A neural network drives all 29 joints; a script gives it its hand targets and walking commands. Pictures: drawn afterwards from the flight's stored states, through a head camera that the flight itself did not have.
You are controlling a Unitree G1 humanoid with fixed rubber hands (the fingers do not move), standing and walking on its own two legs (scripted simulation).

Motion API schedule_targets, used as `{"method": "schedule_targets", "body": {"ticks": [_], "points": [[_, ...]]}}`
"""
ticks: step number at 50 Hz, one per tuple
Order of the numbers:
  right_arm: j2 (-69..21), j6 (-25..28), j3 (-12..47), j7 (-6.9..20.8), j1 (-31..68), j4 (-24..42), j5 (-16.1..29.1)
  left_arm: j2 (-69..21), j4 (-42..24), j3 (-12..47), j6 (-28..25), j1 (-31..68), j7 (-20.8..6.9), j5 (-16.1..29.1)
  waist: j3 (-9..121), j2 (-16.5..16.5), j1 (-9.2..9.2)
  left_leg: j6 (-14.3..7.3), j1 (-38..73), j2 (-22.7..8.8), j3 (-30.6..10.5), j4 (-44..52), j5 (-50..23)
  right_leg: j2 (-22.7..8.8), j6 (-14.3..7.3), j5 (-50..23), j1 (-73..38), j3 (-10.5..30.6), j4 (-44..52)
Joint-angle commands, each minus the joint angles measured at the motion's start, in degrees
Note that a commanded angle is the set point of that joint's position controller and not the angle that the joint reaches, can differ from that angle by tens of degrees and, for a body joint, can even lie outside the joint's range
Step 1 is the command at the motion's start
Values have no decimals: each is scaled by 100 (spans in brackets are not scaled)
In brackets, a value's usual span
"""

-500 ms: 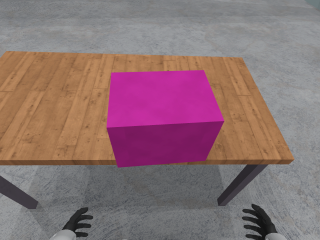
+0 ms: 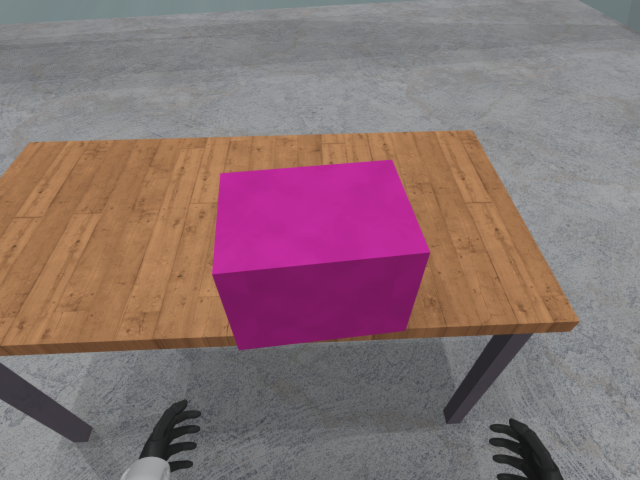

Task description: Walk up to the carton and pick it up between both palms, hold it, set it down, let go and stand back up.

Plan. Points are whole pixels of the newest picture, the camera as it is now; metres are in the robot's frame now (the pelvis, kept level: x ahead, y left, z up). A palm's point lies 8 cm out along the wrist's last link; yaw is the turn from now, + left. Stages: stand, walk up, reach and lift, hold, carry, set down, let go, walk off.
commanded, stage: reach and lift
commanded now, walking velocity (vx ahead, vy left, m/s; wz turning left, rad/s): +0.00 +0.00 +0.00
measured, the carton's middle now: (315, 254) +0.46 +0.02 -0.02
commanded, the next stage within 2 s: none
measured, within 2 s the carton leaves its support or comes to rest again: neither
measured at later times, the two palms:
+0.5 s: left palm (155, 429) +0.21 +0.23 -0.05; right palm (523, 434) +0.19 -0.24 -0.06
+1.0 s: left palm (147, 409) +0.23 +0.23 -0.03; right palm (513, 379) +0.25 -0.24 -0.04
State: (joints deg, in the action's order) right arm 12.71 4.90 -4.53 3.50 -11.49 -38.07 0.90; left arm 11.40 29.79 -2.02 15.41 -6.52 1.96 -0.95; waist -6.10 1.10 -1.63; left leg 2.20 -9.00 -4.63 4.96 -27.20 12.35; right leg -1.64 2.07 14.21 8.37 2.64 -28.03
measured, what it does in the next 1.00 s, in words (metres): stands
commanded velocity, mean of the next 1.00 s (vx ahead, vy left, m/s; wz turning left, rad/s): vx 0.00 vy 0.00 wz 0.00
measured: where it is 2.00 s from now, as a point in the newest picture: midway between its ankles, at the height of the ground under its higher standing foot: outside the picture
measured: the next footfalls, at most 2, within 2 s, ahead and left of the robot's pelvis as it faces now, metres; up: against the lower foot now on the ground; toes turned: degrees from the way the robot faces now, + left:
none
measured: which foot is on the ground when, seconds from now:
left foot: down 0.00-1.00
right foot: down 0.00-1.00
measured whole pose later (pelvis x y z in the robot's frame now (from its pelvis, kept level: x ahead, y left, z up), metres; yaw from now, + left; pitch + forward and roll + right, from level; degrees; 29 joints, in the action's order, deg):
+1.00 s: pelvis +0.05 +0.00 +0.00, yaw +2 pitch -2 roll +0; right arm 18.2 31.4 5.3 4.8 -4.5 -47.5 18.9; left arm 12.4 36.8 1.6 -23.8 -8.7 0.9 12.2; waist -1.0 -1.2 0.9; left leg 3.1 -9.1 -4.4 3.2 -26.7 15.4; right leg -1.9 1.8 17.4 7.1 0.7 -26.4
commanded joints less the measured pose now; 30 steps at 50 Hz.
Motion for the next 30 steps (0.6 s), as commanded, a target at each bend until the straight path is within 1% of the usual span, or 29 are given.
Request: {"method": "schedule_targets", "body": {"ticks": [1,6,10,15,18,20,21,22,23,26,30], "points": [[454,395,-179,10,506,842,119,744,-1107,-196,-692,949,149,95,644,-110,44,-106,880,480,73,572,538,283,-250,222,1038,-333,924],[470,601,-226,-14,573,725,163,790,-1028,-57,-1207,930,219,378,851,-40,-38,-126,875,483,-9,597,499,256,-241,250,1091,-282,925],[575,788,-260,-44,637,632,241,803,-850,-3,-1510,734,207,515,952,4,-21,-90,870,504,-43,649,209,294,-222,11,931,-295,939],[713,1099,-174,-69,687,541,398,792,-648,-35,-1865,452,148,557,1052,64,70,15,1058,562,-90,592,-662,375,-202,-630,689,-327,963],[787,1320,-65,-50,676,495,549,739,-600,-41,-2122,311,119,573,1082,37,132,90,1203,572,-127,548,-1201,423,-206,-1020,590,-341,973],[813,1458,12,-28,661,457,667,701,-517,-69,-2286,226,94,568,1106,16,181,135,1311,578,-134,521,-1428,433,-217,-1173,527,-332,1003],[723,1509,62,2,301,221,747,574,-409,-29,-2393,-124,128,559,1049,-166,137,197,1540,577,-66,551,-1547,421,-227,-1231,321,-317,1062],[777,1574,81,21,411,255,785,576,-461,-60,-2485,-69,129,552,1081,-155,217,210,1536,573,-82,529,-1709,442,-222,-1308,300,-337,1074],[811,1641,115,37,397,237,845,558,-469,-50,-2563,-81,136,547,1010,-178,202,222,1508,580,-83,542,-1744,447,-228,-1395,292,-320,1086],[893,1852,198,67,464,305,1001,575,-543,-54,-2834,-42,150,592,950,-177,253,238,1451,595,-64,523,-1842,448,-214,-1608,223,-292,1062],[1021,2148,282,110,548,343,1216,644,-604,-14,-3257,21,140,709,958,-192,270,248,1384,605,-48,441,-1881,439,-191,-1772,205,-252,986]]}}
